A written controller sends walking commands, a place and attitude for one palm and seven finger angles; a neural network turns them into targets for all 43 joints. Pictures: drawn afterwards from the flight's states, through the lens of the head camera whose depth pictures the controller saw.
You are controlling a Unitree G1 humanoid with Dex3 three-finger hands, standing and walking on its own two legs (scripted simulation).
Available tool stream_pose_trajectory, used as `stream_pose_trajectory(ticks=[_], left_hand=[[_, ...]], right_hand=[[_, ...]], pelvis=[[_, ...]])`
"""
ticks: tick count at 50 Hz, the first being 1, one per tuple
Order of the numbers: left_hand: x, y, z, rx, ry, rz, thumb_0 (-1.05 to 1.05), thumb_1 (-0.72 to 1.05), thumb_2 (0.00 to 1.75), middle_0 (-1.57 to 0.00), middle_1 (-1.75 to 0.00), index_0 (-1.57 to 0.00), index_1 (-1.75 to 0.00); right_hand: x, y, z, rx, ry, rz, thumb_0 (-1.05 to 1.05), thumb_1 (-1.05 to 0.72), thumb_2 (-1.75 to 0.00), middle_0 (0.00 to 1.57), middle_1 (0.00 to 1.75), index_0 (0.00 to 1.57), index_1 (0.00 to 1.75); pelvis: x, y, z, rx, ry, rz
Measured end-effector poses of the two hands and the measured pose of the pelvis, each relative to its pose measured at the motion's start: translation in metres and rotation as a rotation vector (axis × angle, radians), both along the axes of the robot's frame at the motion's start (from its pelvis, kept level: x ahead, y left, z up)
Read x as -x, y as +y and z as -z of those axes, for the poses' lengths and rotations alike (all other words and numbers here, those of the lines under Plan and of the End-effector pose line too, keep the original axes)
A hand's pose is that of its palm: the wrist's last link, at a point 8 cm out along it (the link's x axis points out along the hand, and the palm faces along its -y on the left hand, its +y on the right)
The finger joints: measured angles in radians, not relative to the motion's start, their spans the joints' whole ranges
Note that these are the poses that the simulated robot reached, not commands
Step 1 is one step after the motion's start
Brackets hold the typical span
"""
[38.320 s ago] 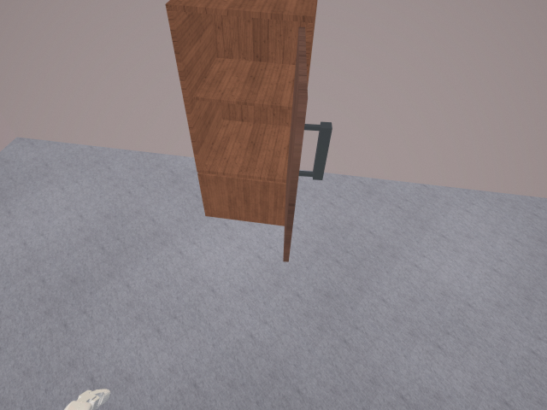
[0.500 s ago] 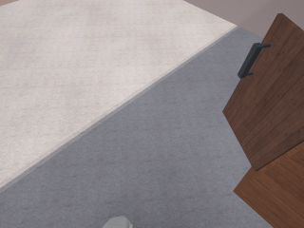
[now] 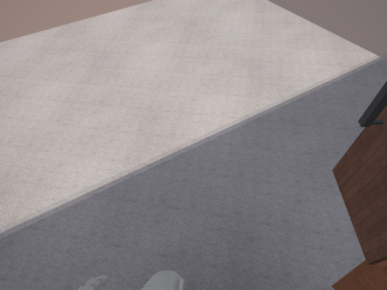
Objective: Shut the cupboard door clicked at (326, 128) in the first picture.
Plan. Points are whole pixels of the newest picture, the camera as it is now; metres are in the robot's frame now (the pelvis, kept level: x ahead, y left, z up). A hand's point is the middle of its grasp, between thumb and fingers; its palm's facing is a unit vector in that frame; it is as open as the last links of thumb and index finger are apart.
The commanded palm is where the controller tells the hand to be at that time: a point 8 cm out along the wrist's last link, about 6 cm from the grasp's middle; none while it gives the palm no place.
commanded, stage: walk to a spot facing it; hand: left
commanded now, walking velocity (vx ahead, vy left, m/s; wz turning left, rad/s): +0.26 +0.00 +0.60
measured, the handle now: (385, 105) +0.61 -0.52 -0.03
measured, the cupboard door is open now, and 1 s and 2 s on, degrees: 59 59 59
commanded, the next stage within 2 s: turn to face it in 1.34 s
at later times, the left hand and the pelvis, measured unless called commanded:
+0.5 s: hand out of the picture +0.07 +0.26 -0.16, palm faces +0.32 -0.92 -0.24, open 7.4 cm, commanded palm none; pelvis +0.08 +0.04 +0.01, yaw +18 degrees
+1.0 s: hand (119, 259) +0.21 +0.21 -0.15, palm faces +0.57 -0.79 -0.21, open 7.3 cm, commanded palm none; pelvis +0.30 +0.05 +0.01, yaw +33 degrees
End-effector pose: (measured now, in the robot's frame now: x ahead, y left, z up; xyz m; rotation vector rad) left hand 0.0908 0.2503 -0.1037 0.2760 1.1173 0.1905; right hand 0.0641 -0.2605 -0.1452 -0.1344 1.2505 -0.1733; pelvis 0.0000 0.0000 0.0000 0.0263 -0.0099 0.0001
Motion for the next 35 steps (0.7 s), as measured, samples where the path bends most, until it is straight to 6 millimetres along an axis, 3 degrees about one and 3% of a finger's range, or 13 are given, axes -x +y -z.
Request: stream_pose_trajectory(ticks=[8,16,19,23,29,32,35], left_hand=[[0.04,-0.009,0.012,0.082,0.047,-0.14,0.01,0.9,0.89,-0.2,-0.3,-0.21,-0.3],[0.102,0.024,0.047,0.141,0.157,-0.334,0.01,0.9,0.89,-0.2,-0.3,-0.21,-0.3],[0.103,0.037,0.045,0.132,0.215,-0.349,0.01,0.9,0.89,-0.2,-0.3,-0.21,-0.3],[0.069,0.052,0.029,0.114,0.157,-0.36,0.02,0.91,0.89,-0.2,-0.3,-0.2,-0.3],[-0.015,0.062,0.009,0.075,0.017,-0.349,0.01,0.91,0.9,-0.2,-0.3,-0.2,-0.3],[-0.062,0.06,0.007,0.056,-0.03,-0.334,0.01,0.91,0.9,-0.2,-0.3,-0.2,-0.3],[-0.1,0.055,0.012,0.028,-0.081,-0.336,0.01,0.91,0.9,-0.2,-0.3,-0.2,-0.3]], right_hand=[[-0.017,0.006,-0.019,0.017,0.073,-0.122,0.0,-0.91,-0.9,0.2,0.3,0.2,0.3],[-0.091,0.051,-0.023,0.071,-0.031,-0.303,0.0,-0.91,-0.9,0.2,0.3,0.2,0.3],[-0.105,0.064,-0.029,0.073,-0.069,-0.313,0.0,-0.91,-0.9,0.2,0.3,0.2,0.3],[-0.109,0.074,-0.029,0.06,-0.023,-0.328,0.0,-0.91,-0.9,0.2,0.3,0.2,0.3],[-0.118,0.074,-0.013,0.015,0.109,-0.341,0.0,-0.91,-0.9,0.21,0.3,0.21,0.3],[-0.134,0.068,0.0,-0.005,0.159,-0.333,0.0,-0.91,-0.9,0.21,0.3,0.21,0.3],[-0.164,0.058,0.02,-0.015,0.202,-0.344,0.0,-0.91,-0.9,0.21,0.3,0.21,0.3]], pelvis=[[-0.01,-0.003,-0.009,0.001,0.02,-0.137],[-0.032,0.026,0.007,0.018,0.024,-0.244],[-0.046,0.033,0.003,0.013,0.017,-0.252],[-0.069,0.039,-0.005,0.018,0.01,-0.289],[-0.114,0.039,-0.006,0.004,0.006,-0.333],[-0.145,0.034,0.001,-0.009,0.007,-0.345],[-0.18,0.027,0.015,-0.008,0.006,-0.378]])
